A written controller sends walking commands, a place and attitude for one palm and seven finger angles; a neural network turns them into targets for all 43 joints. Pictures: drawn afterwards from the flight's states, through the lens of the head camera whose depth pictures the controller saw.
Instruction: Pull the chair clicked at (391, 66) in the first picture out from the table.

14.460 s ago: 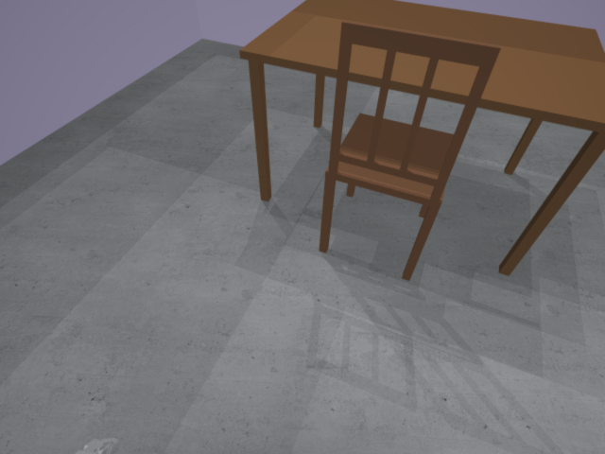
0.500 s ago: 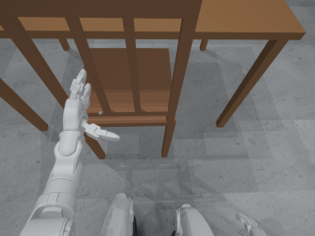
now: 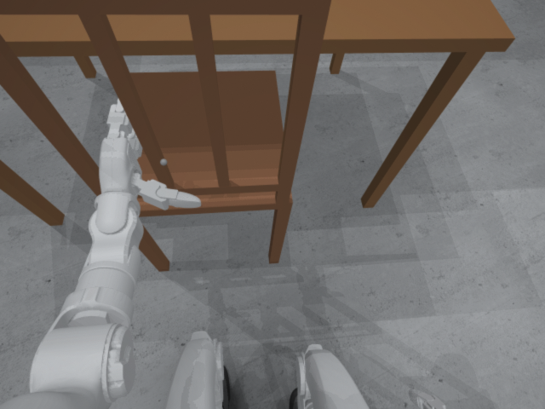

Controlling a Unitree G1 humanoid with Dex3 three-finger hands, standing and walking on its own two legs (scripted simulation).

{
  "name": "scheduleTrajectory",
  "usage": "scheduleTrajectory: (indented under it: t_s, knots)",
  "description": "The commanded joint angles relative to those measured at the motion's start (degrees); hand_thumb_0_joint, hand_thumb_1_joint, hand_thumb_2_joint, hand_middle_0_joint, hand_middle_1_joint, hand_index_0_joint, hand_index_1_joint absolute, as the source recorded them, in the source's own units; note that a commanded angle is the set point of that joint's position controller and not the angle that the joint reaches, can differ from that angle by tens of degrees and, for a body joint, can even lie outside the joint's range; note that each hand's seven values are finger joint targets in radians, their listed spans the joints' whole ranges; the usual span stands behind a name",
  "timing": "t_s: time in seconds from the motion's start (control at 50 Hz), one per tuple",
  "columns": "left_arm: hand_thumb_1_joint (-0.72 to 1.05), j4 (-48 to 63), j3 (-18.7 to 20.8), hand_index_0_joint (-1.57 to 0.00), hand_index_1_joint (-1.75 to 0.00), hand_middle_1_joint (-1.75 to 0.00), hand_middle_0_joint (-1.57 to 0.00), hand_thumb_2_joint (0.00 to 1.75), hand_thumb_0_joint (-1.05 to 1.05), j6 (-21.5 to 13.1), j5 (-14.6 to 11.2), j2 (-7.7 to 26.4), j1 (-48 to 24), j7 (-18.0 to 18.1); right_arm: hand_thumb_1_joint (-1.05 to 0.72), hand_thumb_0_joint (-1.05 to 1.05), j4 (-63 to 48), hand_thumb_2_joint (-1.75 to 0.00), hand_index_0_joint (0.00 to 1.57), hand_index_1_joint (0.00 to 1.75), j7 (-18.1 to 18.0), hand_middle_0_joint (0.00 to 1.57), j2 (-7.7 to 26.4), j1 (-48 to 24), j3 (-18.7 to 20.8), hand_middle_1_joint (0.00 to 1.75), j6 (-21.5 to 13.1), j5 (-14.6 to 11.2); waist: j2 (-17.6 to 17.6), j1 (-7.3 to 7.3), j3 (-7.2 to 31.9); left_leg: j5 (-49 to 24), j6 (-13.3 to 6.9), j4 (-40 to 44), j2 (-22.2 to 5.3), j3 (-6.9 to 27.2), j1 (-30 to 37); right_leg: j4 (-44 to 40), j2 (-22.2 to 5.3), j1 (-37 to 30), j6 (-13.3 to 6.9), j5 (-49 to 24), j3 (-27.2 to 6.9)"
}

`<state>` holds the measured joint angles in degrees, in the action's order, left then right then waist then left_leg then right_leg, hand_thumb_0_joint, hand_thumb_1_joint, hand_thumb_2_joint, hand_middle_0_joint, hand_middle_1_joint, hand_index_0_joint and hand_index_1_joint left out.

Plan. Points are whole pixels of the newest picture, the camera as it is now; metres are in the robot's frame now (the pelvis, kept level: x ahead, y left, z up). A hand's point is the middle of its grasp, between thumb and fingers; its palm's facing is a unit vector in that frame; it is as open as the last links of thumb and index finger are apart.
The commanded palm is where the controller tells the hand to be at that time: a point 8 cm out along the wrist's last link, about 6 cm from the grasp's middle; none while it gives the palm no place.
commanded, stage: push the fingers through the gap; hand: left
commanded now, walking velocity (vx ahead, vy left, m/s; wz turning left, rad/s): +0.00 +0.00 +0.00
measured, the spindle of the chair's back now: (141, 125) +0.51 +0.18 +0.06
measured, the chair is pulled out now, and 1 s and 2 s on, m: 0.00 0.00 0.01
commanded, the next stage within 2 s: hook a spindle and tug to test in 0.62 s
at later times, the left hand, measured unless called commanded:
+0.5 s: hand (159, 148) +0.49 +0.16 +0.04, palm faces +0.06 -1.00 -0.04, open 16.9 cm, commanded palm +0.46 +0.19 +0.03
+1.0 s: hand (162, 150) +0.48 +0.15 +0.04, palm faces +0.06 -1.00 -0.04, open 16.0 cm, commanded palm +0.46 +0.19 +0.03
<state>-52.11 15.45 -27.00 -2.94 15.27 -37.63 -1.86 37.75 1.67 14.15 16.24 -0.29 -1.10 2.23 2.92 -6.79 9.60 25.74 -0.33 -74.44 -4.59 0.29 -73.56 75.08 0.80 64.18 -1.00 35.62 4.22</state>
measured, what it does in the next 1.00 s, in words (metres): stands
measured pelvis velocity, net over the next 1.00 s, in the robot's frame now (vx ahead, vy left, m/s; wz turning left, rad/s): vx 0.00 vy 0.00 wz -0.01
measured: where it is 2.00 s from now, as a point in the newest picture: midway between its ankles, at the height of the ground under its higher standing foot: outside the picture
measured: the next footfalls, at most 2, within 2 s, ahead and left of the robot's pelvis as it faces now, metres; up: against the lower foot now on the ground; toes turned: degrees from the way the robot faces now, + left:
none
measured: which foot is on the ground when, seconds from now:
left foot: down 0.00-1.00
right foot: down 0.00-1.00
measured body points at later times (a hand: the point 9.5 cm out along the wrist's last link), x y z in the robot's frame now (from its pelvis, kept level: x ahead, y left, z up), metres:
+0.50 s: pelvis +0.00 +0.00 +0.00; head +0.15 +0.02 +0.43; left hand +0.48 +0.21 +0.04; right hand +0.04 -0.25 -0.12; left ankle +0.08 +0.12 -0.61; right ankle +0.00 -0.12 -0.61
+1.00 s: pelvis +0.00 +0.00 +0.00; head +0.14 +0.02 +0.43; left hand +0.47 +0.20 +0.04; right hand +0.06 -0.25 -0.12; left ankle +0.08 +0.12 -0.61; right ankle +0.00 -0.12 -0.61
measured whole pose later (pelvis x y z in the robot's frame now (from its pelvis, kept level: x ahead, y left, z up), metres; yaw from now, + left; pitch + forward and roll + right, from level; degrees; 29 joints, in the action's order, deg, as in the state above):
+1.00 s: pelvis +0.00 +0.00 +0.00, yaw +0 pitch +26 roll -4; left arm -55.8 17.1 -28.5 -2.0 16.7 -41.3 -1.8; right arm 37.0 3.1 13.6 16.5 -0.3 2.2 2.9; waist 2.8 -7.8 9.9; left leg 26.2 -0.6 -74.7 -4.7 0.3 -74.5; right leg 74.7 1.1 64.9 -0.7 35.6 4.0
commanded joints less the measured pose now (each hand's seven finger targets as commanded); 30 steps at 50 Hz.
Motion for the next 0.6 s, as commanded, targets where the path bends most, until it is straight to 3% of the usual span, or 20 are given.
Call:
scheduleTrajectory:
  t_s: [0.0,0.06,0.08,0.14,0.2,0.24,0.32,0.36,0.42,0.5,0.58]
  knots:
    - [-0.5,8.97,2.41,-0.06,-0.08,-0.08,-0.06,0.3,0.0,-4.95,0.05,11.94,-25.55,-0.23,-0.9,0.0,-3.67,-0.9,0.2,0.3,-0.66,0.2,9.37,6.69,3.24,0.3,-0.54,0.16,2.69,-1.97,26.28,-11.7,-1.36,5.18,2.92,2.49,27.67,-11.94,1.53,-2.3,-0.66,-16.23,-2.99]
    - [-0.5,8.56,4.24,-0.06,-0.08,-0.08,-0.06,0.3,0.0,-4.82,-0.12,13.96,-24.7,-0.89,-0.9,0.0,-4.02,-0.9,0.2,0.3,-0.39,0.2,9.52,7.44,3.24,0.3,0.05,0.26,3.17,-1.24,28.78,-14.47,-1.3,4.83,2.93,2.3,27.95,-11.11,1.61,-4.11,-0.71,-19.35,-3.03]
    - [-0.5,9.08,3.5,-0.06,-0.08,-0.08,-0.06,0.3,0.0,-4.7,-0.03,12.95,-24.6,-1.2,-0.9,0.0,-4.14,-0.9,0.2,0.3,-0.2,0.2,9.35,7.56,3.31,0.3,0.27,0.25,3.59,-1.2,29.71,-15.36,-1.26,4.83,2.95,2.34,28.57,-10.88,1.63,-4.34,-0.73,-20.12,-2.89]
    - [-0.5,6.23,3.07,-0.06,-0.08,-0.08,-0.06,0.3,0.0,-3.67,-0.27,11.89,-24.9,-1.42,-0.9,0.0,-3.71,-0.9,0.2,0.3,0.11,0.2,9.58,8.11,3.31,0.3,0.9,0.1,2.03,-2.22,27.06,-14.2,-1.33,4.95,2.73,2.7,27.97,-11.4,1.9,-2.33,-0.57,-18.76,-2.42]
    - [-0.5,5.45,4.09,-0.06,-0.08,-0.08,-0.06,0.3,0.0,-3.87,0.02,13.79,-28.56,-1.39,-0.9,0.0,-3.41,-0.9,0.2,0.3,-0.01,0.2,9.73,8.48,3.22,0.3,1.38,0.23,1.18,-2.67,26.32,-11.51,-1.68,4.55,2.84,2.3,25.11,-12.01,1.93,-2.89,-0.43,-16.75,-3.11]
    - [-0.5,7.19,5.55,-0.06,-0.08,-0.08,-0.06,0.3,0.0,-4.84,0.01,15.95,-30.19,-1.36,-0.9,0.0,-3.23,-0.9,0.2,0.3,-0.15,0.2,9.96,8.84,3.31,0.3,1.31,0.41,3.6,-2.2,28.75,-13.18,-1.56,4.38,2.76,2.55,27.5,-11.54,1.91,-2.72,-0.64,-17.5,-3.13]
    - [-0.5,7.9,3.34,-0.06,-0.08,-0.08,-0.06,0.3,0.0,-5.3,0.09,13.17,-28.88,-1.89,-0.9,0.0,-3.51,-0.9,0.2,0.3,0.26,0.2,9.54,9.08,3.41,0.3,1.48,0.44,5.08,-2.48,29.9,-15.62,-1.45,4.5,2.74,2.91,29.99,-11.05,2.13,-2.02,-0.75,-19.18,-2.71]
    - [-0.5,7.12,5.11,-0.06,-0.08,-0.08,-0.06,0.3,0.0,-4.68,-0.13,14.93,-26.13,-1.87,-0.9,0.0,-3.29,-0.9,0.2,0.3,0.36,0.2,9.98,9.41,3.59,0.3,1.84,0.38,4.45,-1.76,29.48,-16.2,-1.22,4.93,2.53,3.1,30.42,-11.24,2.13,-2.27,-0.84,-19.42,-2.36]
    - [-0.5,8.83,3.17,-0.06,-0.08,-0.08,-0.06,0.3,0.0,-4.13,-0.4,12.0,-24.62,-1.82,-0.9,0.0,-3.96,-0.9,0.2,0.3,0.63,0.2,9.57,9.18,3.71,0.3,2.03,0.24,5.12,-1.76,29.69,-17.6,-1.12,5.63,2.58,3.33,32.15,-11.34,2.15,-2.29,-0.9,-20.35,-2.07]
    - [-0.5,9.83,3.6,-0.06,-0.08,-0.08,-0.06,0.3,0.0,-4.11,-0.5,12.83,-24.92,-1.15,-0.9,0.0,-3.49,-0.9,0.2,0.3,0.56,0.2,9.66,8.97,3.67,0.3,2.24,0.19,2.6,-2.17,27.76,-15.7,-1.2,5.89,2.55,3.13,30.13,-12.08,2.14,-3.21,-0.64,-19.59,-2.2]
    - [-0.5,10.89,2.95,-0.06,-0.08,-0.08,-0.06,0.3,0.0,-5.39,-0.1,12.17,-25.71,-0.62,-0.9,0.0,-3.54,-0.9,0.2,0.3,0.53,0.2,9.42,8.5,3.59,0.3,1.82,0.34,5.04,-1.96,27.51,-15.19,-0.9,6.36,2.52,3.59,32.18,-12.08,2.15,-1.63,-0.87,-17.86,-2.09]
